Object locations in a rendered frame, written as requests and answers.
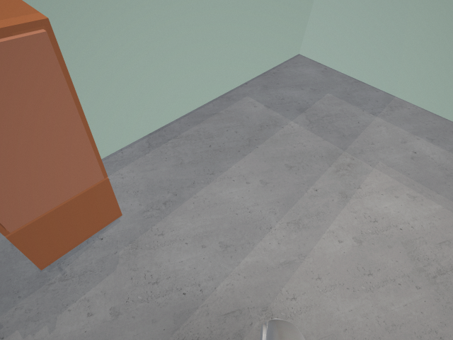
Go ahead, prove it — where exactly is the robot right thigh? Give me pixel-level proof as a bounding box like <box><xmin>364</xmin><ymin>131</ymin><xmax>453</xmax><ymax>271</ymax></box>
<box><xmin>260</xmin><ymin>319</ymin><xmax>305</xmax><ymax>340</ymax></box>

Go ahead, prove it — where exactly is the cupboard door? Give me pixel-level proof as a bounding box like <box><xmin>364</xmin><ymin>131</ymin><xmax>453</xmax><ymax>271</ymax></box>
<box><xmin>0</xmin><ymin>29</ymin><xmax>104</xmax><ymax>233</ymax></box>

